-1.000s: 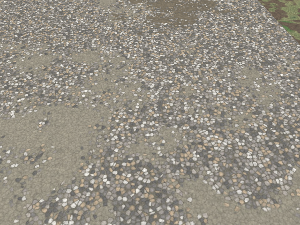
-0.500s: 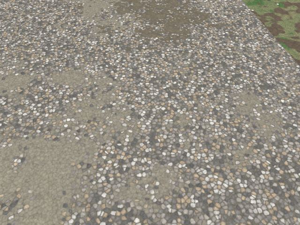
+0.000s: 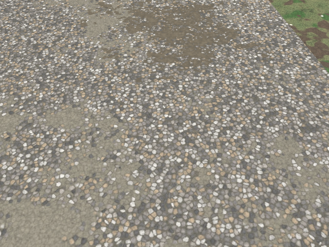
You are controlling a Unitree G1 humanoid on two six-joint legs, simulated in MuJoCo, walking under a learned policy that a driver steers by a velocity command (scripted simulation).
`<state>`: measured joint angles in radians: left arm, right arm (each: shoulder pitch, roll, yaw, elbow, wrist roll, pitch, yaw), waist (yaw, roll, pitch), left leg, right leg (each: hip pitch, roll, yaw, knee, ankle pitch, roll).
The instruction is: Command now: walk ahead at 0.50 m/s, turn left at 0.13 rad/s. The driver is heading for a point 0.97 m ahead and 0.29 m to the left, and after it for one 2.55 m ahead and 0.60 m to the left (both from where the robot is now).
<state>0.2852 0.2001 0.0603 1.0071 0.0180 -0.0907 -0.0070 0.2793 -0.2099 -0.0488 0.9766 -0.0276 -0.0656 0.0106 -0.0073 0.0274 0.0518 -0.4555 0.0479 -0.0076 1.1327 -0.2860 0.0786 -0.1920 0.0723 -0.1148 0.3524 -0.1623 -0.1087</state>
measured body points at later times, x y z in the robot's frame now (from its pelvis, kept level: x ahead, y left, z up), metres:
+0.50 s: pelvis +0.27 +0.06 -0.01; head +0.30 +0.07 +0.43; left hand +0.25 +0.31 -0.16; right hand +0.41 -0.17 -0.15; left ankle +0.30 +0.10 -0.74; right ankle +0.18 -0.08 -0.64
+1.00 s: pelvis +0.55 +0.11 -0.02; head +0.58 +0.12 +0.43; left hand +0.62 +0.41 -0.12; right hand +0.64 -0.15 -0.16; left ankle +0.33 +0.11 -0.68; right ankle +0.67 +0.07 -0.74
